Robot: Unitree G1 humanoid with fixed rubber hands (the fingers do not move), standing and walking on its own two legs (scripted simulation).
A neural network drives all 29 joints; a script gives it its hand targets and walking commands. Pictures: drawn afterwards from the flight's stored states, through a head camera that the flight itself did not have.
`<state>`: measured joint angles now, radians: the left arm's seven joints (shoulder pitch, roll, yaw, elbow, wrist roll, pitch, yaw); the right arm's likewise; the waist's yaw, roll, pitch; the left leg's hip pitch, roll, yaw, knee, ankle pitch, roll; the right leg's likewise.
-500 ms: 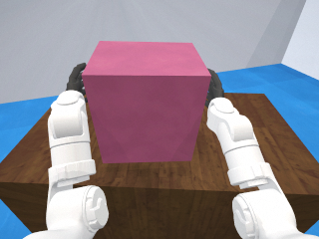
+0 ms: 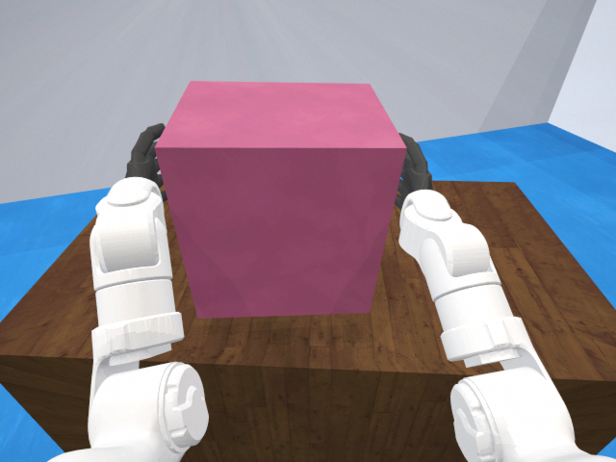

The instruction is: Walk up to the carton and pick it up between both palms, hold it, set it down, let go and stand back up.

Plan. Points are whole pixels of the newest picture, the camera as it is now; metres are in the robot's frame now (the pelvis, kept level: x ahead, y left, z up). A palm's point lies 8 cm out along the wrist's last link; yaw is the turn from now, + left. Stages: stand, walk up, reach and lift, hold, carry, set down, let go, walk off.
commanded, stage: hold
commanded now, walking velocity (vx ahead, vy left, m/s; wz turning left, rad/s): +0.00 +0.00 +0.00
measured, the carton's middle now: (283, 201) +0.40 +0.01 +0.21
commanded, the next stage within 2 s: none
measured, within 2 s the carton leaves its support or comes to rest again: neither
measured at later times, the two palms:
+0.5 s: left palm (147, 188) +0.37 +0.16 +0.26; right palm (413, 197) +0.36 -0.15 +0.23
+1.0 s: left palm (142, 183) +0.37 +0.17 +0.26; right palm (412, 190) +0.36 -0.15 +0.24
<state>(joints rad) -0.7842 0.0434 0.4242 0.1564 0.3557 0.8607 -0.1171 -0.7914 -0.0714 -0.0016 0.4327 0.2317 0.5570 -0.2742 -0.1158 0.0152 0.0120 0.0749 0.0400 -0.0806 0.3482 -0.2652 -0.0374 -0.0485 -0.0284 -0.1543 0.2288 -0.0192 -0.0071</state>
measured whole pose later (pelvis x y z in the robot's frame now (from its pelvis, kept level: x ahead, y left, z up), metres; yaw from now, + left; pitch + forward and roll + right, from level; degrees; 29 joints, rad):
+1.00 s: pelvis +0.00 +0.00 +0.00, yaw +0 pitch -9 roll -1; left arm -0.82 0.06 0.41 0.19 0.36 0.84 -0.11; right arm -0.82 -0.04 -0.07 0.46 0.18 0.53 -0.25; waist -0.11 0.00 0.01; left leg 0.05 0.03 -0.09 0.36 -0.26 -0.04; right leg -0.08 -0.04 -0.16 0.26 -0.03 -0.01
